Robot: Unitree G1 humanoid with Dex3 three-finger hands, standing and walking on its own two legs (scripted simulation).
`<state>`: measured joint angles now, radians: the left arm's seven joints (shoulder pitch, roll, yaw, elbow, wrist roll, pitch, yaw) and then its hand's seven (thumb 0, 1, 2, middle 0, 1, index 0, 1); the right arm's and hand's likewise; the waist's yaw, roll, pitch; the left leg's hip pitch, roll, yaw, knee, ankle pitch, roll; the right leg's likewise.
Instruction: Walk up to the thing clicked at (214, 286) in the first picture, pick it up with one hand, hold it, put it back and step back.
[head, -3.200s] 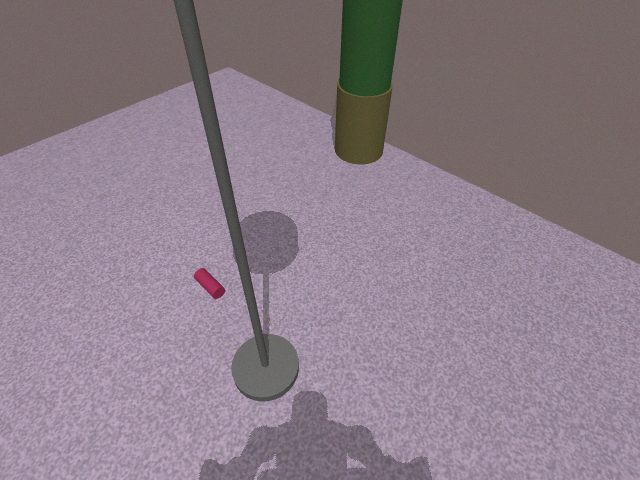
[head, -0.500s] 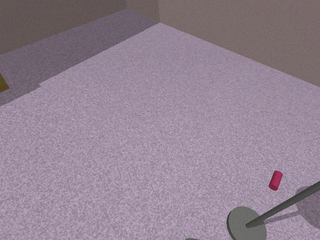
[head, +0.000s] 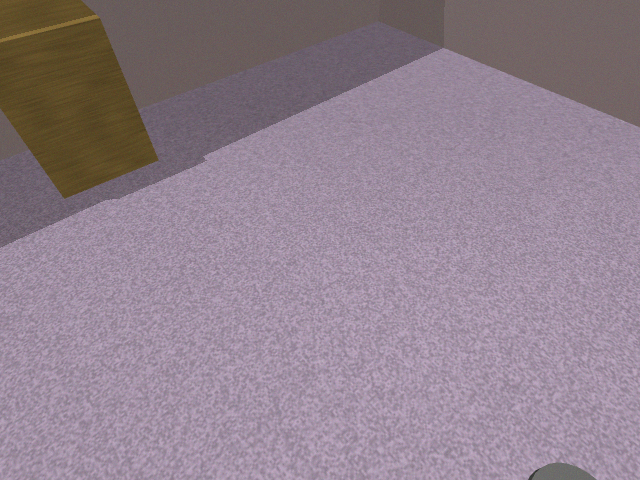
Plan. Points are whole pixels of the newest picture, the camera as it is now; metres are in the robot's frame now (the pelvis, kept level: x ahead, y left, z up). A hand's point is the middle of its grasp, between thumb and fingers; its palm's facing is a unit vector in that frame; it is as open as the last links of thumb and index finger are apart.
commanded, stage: walk up
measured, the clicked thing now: out of the picture +0.44 -0.96 -0.73
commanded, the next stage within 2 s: stand in 0.76 s
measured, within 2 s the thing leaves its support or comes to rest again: neither
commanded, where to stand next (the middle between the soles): +0.08 -0.01 m, yaw +4 degrees
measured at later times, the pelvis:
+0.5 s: pelvis +0.01 -0.01 +0.00, yaw +7 degrees
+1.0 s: pelvis +0.02 -0.01 +0.02, yaw +7 degrees
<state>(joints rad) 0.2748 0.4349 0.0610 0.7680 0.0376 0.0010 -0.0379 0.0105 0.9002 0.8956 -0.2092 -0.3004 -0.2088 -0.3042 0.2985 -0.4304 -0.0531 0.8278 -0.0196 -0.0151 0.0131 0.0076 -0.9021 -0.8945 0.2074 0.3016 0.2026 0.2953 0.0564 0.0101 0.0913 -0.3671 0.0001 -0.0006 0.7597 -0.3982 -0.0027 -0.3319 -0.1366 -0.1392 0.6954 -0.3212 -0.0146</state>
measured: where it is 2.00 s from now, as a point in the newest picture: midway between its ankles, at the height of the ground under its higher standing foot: outside the picture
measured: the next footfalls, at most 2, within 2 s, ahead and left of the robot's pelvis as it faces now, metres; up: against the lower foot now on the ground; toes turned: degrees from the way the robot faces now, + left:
left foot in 0.04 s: +0.07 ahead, +0.13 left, +0.00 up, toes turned +2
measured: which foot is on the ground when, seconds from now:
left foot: up 0.00-0.02, down 0.04-1.00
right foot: down 0.00-1.00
